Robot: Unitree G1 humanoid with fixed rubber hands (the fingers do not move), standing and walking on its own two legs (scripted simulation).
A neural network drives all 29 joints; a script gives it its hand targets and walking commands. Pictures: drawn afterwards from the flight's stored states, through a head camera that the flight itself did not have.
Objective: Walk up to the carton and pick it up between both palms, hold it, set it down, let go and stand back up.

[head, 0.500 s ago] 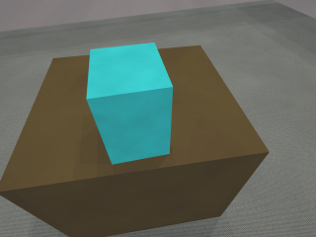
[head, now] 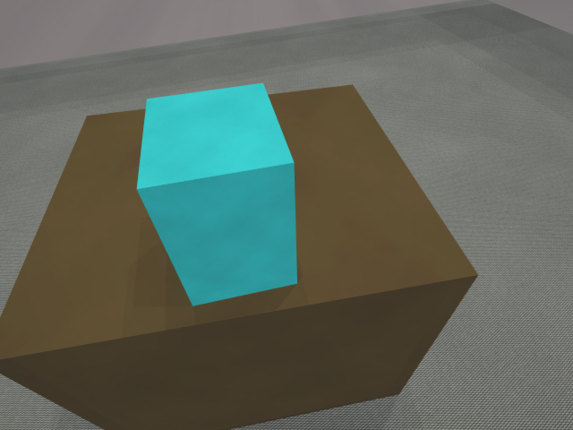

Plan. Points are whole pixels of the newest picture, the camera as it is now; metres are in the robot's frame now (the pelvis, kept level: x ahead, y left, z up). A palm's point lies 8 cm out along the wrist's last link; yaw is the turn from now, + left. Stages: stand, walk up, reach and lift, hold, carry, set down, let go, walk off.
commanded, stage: walk up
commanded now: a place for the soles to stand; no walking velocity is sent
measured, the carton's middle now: (227, 197) +0.48 +0.12 +0.08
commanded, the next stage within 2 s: reach and lift in 1.08 s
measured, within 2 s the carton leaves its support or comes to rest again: neither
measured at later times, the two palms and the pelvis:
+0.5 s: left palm out of the picture +0.04 +0.22 -0.14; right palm out of the picture +0.03 -0.26 -0.14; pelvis +0.03 -0.02 +0.00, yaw +0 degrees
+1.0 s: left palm out of the picture +0.03 +0.23 -0.14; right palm out of the picture +0.00 -0.25 -0.14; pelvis +0.03 -0.01 +0.00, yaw -1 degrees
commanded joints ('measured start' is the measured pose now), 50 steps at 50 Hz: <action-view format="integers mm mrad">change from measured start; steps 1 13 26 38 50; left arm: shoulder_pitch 16 56 32 18 57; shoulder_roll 118 143 130 121 142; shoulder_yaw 29 25 31 24 19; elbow -35 -4 19 19 32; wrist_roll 8 -10 -5 -2 -8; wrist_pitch -18 -19 -24 -20 -22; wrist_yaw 2 20 18 19 21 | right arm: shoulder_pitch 38 114 138 132 133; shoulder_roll -165 -118 -101 -109 -105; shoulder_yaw -31 -17 -22 -28 -24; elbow -32 -10 19 17 23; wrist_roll -5 1 -5 -4 -4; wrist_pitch -22 -9 -14 -15 -14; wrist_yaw -9 -11 -17 -17 -11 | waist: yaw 1 -14 3 -1 3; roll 61 -31 -28 -6 52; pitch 99 -15 7 35 10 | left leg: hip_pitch -1 96 82 78 98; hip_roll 266 71 123 164 118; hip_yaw -210 -139 -134 -161 -135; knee -253 -66 -90 -117 -95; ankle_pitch -108 96 211 180 169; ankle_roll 127 34 47 85 50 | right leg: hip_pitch -140 -13 -15 -51 -20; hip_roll -87 -109 -84 -72 -82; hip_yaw -8 152 68 44 92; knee -85 -228 -173 -129 -168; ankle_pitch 64 395 406 306 398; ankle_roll -4 -56 -34 -24 -42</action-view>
